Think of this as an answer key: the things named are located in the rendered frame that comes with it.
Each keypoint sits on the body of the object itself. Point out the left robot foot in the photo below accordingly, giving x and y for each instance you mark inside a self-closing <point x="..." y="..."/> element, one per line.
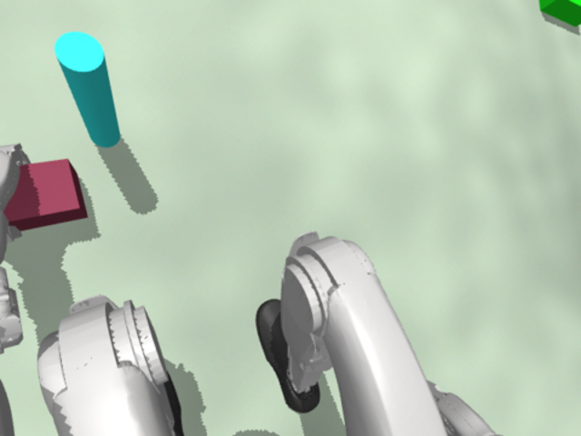
<point x="175" y="406"/>

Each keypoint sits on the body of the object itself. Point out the left robot hand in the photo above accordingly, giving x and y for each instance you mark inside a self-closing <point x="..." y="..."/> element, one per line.
<point x="11" y="158"/>

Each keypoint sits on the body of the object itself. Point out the left robot arm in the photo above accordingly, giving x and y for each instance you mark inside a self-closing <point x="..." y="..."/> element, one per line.
<point x="10" y="330"/>

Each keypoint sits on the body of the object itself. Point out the right robot hand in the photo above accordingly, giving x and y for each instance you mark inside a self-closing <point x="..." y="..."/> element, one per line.
<point x="459" y="419"/>

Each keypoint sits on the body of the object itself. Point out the right robot foot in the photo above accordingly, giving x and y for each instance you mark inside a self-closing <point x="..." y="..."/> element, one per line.
<point x="268" y="323"/>

